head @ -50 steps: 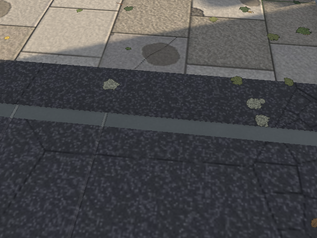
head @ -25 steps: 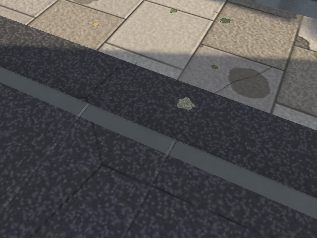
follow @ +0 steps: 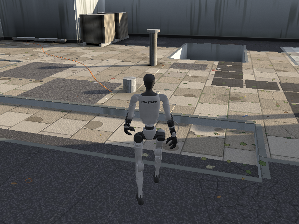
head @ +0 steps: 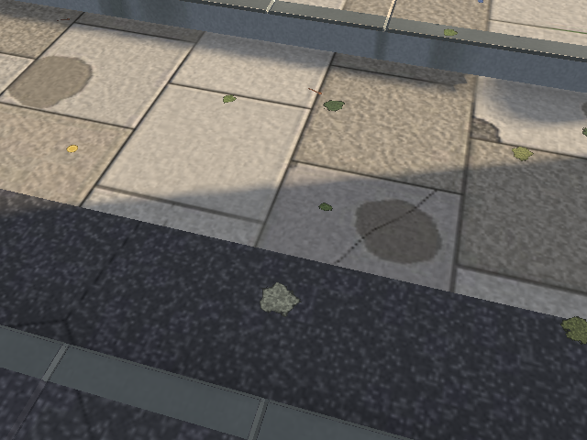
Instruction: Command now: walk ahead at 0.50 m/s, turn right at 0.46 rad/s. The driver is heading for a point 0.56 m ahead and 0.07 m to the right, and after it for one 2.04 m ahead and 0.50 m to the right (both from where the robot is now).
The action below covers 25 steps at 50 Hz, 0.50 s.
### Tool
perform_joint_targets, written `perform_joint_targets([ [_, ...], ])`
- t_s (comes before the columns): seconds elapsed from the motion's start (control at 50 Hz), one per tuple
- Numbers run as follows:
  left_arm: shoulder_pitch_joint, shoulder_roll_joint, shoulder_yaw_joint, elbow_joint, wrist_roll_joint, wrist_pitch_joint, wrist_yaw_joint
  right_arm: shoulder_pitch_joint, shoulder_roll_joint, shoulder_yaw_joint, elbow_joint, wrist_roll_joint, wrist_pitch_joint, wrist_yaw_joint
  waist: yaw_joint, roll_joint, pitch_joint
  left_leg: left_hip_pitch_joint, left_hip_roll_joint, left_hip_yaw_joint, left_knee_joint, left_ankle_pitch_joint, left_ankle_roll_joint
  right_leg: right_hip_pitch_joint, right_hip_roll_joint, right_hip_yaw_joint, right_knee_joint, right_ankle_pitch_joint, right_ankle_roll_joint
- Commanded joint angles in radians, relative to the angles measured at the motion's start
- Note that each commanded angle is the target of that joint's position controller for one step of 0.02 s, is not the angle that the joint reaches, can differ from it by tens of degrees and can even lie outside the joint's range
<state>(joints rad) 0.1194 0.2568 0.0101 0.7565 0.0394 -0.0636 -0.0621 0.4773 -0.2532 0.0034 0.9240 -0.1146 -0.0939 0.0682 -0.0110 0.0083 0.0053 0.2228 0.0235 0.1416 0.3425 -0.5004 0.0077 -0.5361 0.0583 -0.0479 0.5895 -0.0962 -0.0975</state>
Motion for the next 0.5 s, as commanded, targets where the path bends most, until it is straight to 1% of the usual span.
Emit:
perform_joint_targets([
  [0.02,0.538,0.212,0.077,0.085,-0.018,-0.018,0.028,0.169,-0.097,0.015,-0.089,-0.042,-0.033,0.012,0.212,-0.173,-0.474,-0.861,-0.044,-0.07,0.888,0.452,-0.09,1.247,-0.272,0.571,0.025,0.159,-0.416],
  [0.04,0.669,0.188,0.065,0.16,0.024,-0.03,0.025,-0.097,-0.13,-0.013,-0.138,0.024,-0.026,0.031,0.297,-0.092,-0.36,-1.02,-0.124,-0.212,1.092,-0.02,-0.054,1.164,-0.313,0.726,-0.178,0.112,-0.331],
  [0.06,0.554,0.229,0.083,0.156,0.028,-0.056,0.028,-0.226,-0.125,-0.019,-0.196,0.055,-0.032,0.016,0.242,-0.059,-0.099,-1.114,-0.048,-0.291,1.11,0.014,-0.006,0.904,-0.301,0.645,-0.233,-0.046,-0.231],
  [0.08,0.399,0.19,0.072,0.129,0.014,-0.069,0.027,-0.245,-0.157,-0.022,-0.197,0.034,-0.034,-0.015,0.175,-0.033,-0.003,-1.05,0.014,-0.304,1.037,0.081,0.013,0.658,-0.278,0.583,-0.269,-0.056,-0.232],
  [0.1,0.308,0.105,0.04,0.12,0.006,-0.076,0.022,-0.214,-0.12,-0.01,-0.2,0.002,-0.029,-0.041,0.094,-0.034,-0.026,-0.924,0.049,-0.304,0.954,0.115,0.037,0.487,-0.248,0.512,-0.304,-0.019,-0.238],
  [0.12,0.209,0.062,0.024,0.087,0.001,-0.079,0.019,-0.18,-0.07,0.007,-0.192,-0.003,-0.017,-0.055,0.023,-0.034,-0.003,-0.812,0.083,-0.29,0.899,0.13,0.039,0.316,-0.226,0.464,-0.353,-0.013,-0.229],
  [0.14,0.14,0.052,0.015,0.056,-0.004,-0.079,0.016,-0.155,-0.047,0.014,-0.195,0.001,-0.001,-0.062,-0.022,-0.04,-0.002,-0.746,0.089,-0.278,0.856,0.102,0.028,0.207,-0.203,0.45,-0.398,-0.061,-0.228],
  [0.16,0.101,0.065,0.018,0.032,-0.009,-0.085,0.014,-0.149,-0.059,0.014,-0.202,0.01,0.01,-0.064,-0.033,-0.038,0.002,-0.742,0.086,-0.257,0.805,0.116,0.013,0.16,-0.18,0.429,-0.428,-0.119,-0.223],
  [0.18,0.081,0.094,0.024,0.015,-0.002,-0.092,0.01,-0.147,-0.079,0.011,-0.2,0.021,0.015,-0.066,-0.031,-0.032,0.008,-0.735,0.084,-0.232,0.747,0.179,-0.005,0.119,-0.157,0.397,-0.437,-0.139,-0.211],
  [0.2,0.089,0.12,0.029,0.008,0.009,-0.097,0.004,-0.162,-0.09,0.01,-0.203,0.033,0.017,-0.069,-0.021,-0.027,0.017,-0.721,0.079,-0.204,0.684,0.253,-0.027,0.08,-0.135,0.361,-0.431,-0.106,-0.201],
  [0.22,0.124,0.134,0.034,0.016,0.014,-0.101,-0.002,-0.21,-0.078,0.017,-0.216,0.041,0.018,-0.07,-0.001,-0.027,0.028,-0.715,0.073,-0.18,0.596,0.318,-0.047,0.068,-0.117,0.335,-0.42,-0.039,-0.195],
  [0.24,0.171,0.138,0.038,0.029,0.018,-0.101,-0.009,-0.272,-0.054,0.028,-0.237,0.044,0.021,-0.069,0.02,-0.029,0.034,-0.691,0.064,-0.163,0.501,0.388,-0.06,0.066,-0.098,0.316,-0.398,0.044,-0.182],
  [0.26,0.213,0.15,0.045,0.041,0.016,-0.099,-0.017,-0.327,-0.039,0.037,-0.255,0.048,0.028,-0.063,0.04,-0.038,0.034,-0.659,0.048,-0.142,0.418,0.434,-0.066,0.072,-0.087,0.303,-0.374,0.112,-0.174],
  [0.28,0.26,0.164,0.054,0.052,0.014,-0.095,-0.024,-0.372,-0.042,0.04,-0.268,0.053,0.033,-0.056,0.062,-0.049,0.031,-0.64,0.032,-0.13,0.356,0.468,-0.069,0.101,-0.089,0.314,-0.348,0.147,-0.174],
  [0.3,0.302,0.174,0.06,0.053,0.018,-0.088,-0.031,-0.41,-0.056,0.038,-0.278,0.05,0.031,-0.049,0.083,-0.046,0.028,-0.642,0.013,-0.135,0.295,0.505,-0.07,0.148,-0.092,0.342,-0.322,0.162,-0.175],
  [0.32,0.323,0.183,0.068,0.057,0.02,-0.081,-0.039,-0.443,-0.069,0.037,-0.282,0.049,0.027,-0.046,0.093,-0.058,0.033,-0.659,0.0,-0.137,0.25,0.529,-0.069,0.203,-0.113,0.378,-0.304,0.164,-0.181],
  [0.34,0.322,0.187,0.07,0.048,0.027,-0.069,-0.046,-0.472,-0.071,0.037,-0.293,0.044,0.021,-0.043,0.096,-0.075,0.018,-0.635,-0.018,-0.129,0.249,0.525,-0.062,0.221,-0.122,0.396,-0.279,0.169,-0.177],
  [0.36,0.312,0.183,0.073,0.042,0.028,-0.061,-0.048,-0.49,-0.088,0.032,-0.294,0.043,0.014,-0.045,0.087,-0.068,0.022,-0.642,-0.02,-0.145,0.222,0.495,-0.049,0.268,-0.151,0.439,-0.259,0.169,-0.174],
  [0.38,0.296,0.182,0.074,0.036,0.027,-0.054,-0.048,-0.491,-0.104,0.028,-0.29,0.044,0.008,-0.051,0.073,-0.065,0.023,-0.637,-0.018,-0.153,0.193,0.468,-0.029,0.317,-0.172,0.469,-0.234,0.173,-0.164],
  [0.4,0.256,0.186,0.076,0.023,0.025,-0.053,-0.045,-0.449,-0.129,0.016,-0.28,0.056,-0.002,-0.062,0.035,-0.058,0.008,-0.561,-0.02,-0.151,0.16,0.48,0.004,0.327,-0.162,0.474,-0.184,0.231,-0.137],
  [0.42,0.223,0.18,0.072,0.011,0.033,-0.058,-0.044,-0.308,-0.175,-0.005,-0.236,0.078,-0.02,-0.075,-0.03,-0.047,-0.038,-0.357,-0.008,-0.151,0.179,0.537,0.057,0.255,-0.113,0.46,-0.081,0.294,-0.082],
  [0.44,0.193,0.1,0.044,-0.015,0.039,-0.072,-0.045,-0.056,-0.213,-0.023,-0.173,0.083,-0.037,-0.084,-0.124,0.068,-0.205,-0.04,0.123,-0.272,0.224,0.637,0.194,0.133,-0.009,0.373,0.198,0.268,-0.008],
  [0.46,0.385,-0.049,0.006,-0.02,0.05,-0.096,-0.039,0.105,-0.24,-0.022,-0.15,0.07,-0.038,-0.072,-0.08,0.341,-0.468,0.364,0.412,-0.696,0.135,0.852,0.501,-0.138,0.166,0.251,0.571,-0.503,0.076],
  [0.48,0.312,0.049,0.026,-0.016,0.035,-0.091,-0.046,0.1,-0.186,-0.02,-0.139,0.045,-0.026,-0.064,-0.132,0.168,-0.302,0.278,0.448,-0.831,0.032,0.557,0.447,-0.376,0.082,0.221,0.805,-0.528,0.071],
  [0.5,0.242,0.096,0.039,-0.01,0.03,-0.079,-0.026,-0.022,-0.149,-0.016,-0.159,0.056,-0.025,-0.062,-0.099,0.078,-0.103,0.028,0.401,-0.703,-0.012,0.35,0.351,-0.399,-0.006,0.206,0.866,-0.401,0.06],
])
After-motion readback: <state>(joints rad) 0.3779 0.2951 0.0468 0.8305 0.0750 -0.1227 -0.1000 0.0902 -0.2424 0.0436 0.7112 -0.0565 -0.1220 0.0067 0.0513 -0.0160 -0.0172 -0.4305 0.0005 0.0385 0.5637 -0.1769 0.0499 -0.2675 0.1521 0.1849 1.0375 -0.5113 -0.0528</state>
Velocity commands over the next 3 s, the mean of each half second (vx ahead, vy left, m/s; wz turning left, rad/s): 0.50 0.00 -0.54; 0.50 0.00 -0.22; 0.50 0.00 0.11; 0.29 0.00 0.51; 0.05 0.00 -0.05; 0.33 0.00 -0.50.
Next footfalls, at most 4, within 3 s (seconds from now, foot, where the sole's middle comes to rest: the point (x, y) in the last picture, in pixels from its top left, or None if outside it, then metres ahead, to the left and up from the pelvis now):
0.44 left None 0.46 0.06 -0.75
1.04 right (439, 387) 0.66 -0.35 -0.89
1.52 left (373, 269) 1.03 -0.22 -0.89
1.98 right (430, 225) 1.20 -0.42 -0.89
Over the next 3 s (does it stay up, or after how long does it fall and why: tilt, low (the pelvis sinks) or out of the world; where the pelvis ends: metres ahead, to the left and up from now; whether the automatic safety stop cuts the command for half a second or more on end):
stays up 1.22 -0.39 -0.10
